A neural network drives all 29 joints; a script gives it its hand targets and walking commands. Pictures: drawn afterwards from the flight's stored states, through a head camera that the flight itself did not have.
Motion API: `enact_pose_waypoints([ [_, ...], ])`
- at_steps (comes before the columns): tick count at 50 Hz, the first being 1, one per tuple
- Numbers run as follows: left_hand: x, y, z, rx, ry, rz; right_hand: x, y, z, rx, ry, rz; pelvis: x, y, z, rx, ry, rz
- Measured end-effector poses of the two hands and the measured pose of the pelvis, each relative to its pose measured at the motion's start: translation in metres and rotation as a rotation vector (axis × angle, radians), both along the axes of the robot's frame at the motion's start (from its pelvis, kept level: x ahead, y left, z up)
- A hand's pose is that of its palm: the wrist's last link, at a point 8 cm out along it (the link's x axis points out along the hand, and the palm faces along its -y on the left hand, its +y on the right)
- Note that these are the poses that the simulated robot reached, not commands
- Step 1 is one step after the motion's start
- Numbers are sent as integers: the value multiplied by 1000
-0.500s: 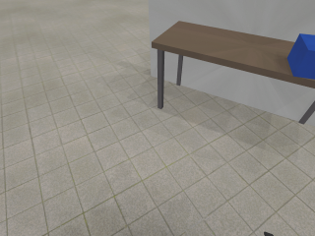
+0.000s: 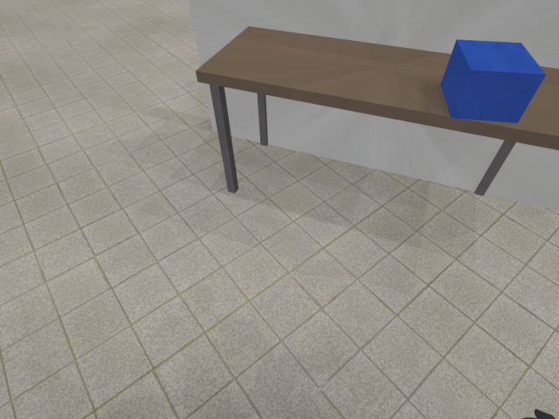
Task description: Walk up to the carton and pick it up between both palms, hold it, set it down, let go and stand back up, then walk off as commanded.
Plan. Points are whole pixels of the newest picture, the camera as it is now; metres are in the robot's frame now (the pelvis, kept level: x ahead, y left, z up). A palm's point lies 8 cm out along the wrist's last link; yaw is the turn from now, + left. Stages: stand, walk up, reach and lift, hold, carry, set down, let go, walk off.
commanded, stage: walk up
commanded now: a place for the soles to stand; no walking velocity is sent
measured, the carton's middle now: (486, 80) +1.06 -0.59 -0.03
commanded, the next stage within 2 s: none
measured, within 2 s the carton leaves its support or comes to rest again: neither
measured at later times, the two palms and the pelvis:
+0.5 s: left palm (118, 378) +0.23 +0.28 -0.10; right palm out of the picture +0.17 -0.37 -0.05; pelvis +0.12 -0.02 +0.01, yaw -9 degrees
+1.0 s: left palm (190, 304) +0.35 +0.19 -0.08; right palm out of the picture +0.20 -0.45 -0.07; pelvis +0.20 -0.11 +0.01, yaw -16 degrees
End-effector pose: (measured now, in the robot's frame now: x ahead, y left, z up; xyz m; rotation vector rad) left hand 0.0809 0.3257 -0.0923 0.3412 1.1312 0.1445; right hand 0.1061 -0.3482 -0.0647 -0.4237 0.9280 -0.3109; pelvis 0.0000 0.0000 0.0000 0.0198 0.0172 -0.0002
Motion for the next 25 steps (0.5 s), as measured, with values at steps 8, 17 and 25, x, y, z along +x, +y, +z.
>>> enact_pose_waypoints([
  [8,24,-43,20,56,55,-27,12,-29,-5,56,56,-25,38,-37,16,24,-22,-69],
  [17,94,-58,17,38,23,-119,23,-41,7,31,71,-97,77,-42,20,-8,-23,-143],
  [25,146,-43,-7,-11,1,-145,62,-18,14,-14,21,-93,118,-18,9,-37,-29,-163],
])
